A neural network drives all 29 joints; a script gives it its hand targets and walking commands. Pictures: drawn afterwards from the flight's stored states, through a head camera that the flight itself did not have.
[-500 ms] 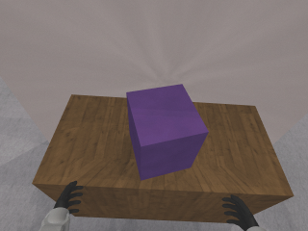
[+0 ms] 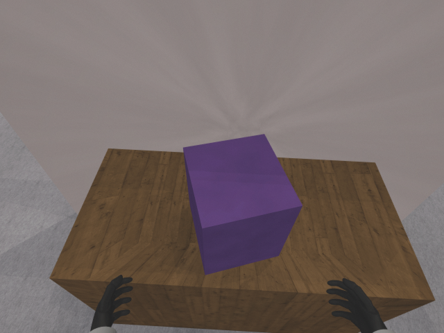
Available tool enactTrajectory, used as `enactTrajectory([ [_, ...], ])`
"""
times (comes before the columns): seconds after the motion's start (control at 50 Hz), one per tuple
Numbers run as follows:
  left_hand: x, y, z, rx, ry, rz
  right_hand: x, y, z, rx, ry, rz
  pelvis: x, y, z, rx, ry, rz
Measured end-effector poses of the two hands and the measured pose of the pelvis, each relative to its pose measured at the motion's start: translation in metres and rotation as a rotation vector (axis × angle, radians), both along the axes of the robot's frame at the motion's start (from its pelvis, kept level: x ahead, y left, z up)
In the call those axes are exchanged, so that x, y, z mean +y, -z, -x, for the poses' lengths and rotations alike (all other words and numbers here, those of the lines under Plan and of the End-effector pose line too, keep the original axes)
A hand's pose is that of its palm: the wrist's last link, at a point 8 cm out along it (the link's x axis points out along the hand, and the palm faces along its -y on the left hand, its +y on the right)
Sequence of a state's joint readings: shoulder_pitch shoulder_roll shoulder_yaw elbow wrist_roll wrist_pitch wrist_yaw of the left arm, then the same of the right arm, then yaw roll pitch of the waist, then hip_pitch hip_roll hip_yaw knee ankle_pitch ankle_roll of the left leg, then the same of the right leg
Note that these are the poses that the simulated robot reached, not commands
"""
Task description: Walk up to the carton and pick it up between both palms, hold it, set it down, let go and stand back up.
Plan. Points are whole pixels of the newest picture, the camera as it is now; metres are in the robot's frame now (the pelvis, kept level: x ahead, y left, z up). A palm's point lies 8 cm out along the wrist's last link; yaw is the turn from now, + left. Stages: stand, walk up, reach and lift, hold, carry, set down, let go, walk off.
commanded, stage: reach and lift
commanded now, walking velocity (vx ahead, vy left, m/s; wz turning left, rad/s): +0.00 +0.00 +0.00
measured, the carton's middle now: (234, 205) +0.42 +0.01 -0.09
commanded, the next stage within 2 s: none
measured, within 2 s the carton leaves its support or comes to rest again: neither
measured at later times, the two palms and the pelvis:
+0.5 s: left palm (131, 320) +0.14 +0.18 -0.06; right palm (390, 332) +0.17 -0.27 -0.07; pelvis +0.00 -0.01 -0.01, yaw -2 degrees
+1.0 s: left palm (141, 289) +0.19 +0.17 -0.04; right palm (386, 294) +0.22 -0.27 -0.05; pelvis +0.00 -0.01 -0.01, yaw -2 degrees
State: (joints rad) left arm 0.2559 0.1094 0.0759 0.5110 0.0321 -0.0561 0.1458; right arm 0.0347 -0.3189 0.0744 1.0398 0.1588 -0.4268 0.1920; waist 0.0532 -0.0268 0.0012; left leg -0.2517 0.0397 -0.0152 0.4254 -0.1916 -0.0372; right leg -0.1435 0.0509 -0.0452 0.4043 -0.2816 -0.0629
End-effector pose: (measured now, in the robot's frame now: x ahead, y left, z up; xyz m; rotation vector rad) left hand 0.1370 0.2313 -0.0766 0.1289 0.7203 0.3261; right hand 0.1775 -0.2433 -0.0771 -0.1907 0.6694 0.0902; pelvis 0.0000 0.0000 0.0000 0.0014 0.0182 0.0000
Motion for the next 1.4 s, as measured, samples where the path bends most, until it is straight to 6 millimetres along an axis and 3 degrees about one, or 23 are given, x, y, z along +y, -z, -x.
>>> enactTrajectory([
  [0.14, -0.013, -0.007, -0.011, -0.086, 0.006, -0.003, -0.012, -0.007, -0.002, -0.037, -0.01, -0.018, 0.0, 0.0, -0.003, 0.013, 0.01, -0.002],
  [0.42, -0.043, -0.012, -0.004, -0.203, -0.018, 0.03, -0.027, -0.009, 0.008, -0.102, -0.006, -0.058, -0.005, 0.005, 0.001, 0.036, 0.028, -0.006],
  [0.64, -0.064, -0.025, -0.015, -0.313, -0.043, 0.052, -0.036, -0.009, 0.008, -0.179, -0.003, -0.093, -0.009, 0.01, 0.004, 0.052, 0.036, -0.012],
  [0.86, -0.07, -0.032, -0.043, -0.377, -0.053, 0.068, -0.038, -0.019, -0.022, -0.245, 0.003, -0.094, -0.011, 0.013, 0.003, 0.07, 0.04, -0.018],
  [1.12, -0.052, -0.043, -0.057, -0.382, -0.068, 0.054, -0.021, -0.036, -0.06, -0.288, -0.015, -0.108, -0.004, 0.007, -0.004, 0.08, 0.045, -0.005],
  [1.4, -0.059, -0.067, -0.088, -0.42, -0.045, 0.06, -0.009, -0.055, -0.096, -0.333, -0.036, -0.134, -0.004, 0.003, 0.004, 0.087, 0.053, -0.003],
])
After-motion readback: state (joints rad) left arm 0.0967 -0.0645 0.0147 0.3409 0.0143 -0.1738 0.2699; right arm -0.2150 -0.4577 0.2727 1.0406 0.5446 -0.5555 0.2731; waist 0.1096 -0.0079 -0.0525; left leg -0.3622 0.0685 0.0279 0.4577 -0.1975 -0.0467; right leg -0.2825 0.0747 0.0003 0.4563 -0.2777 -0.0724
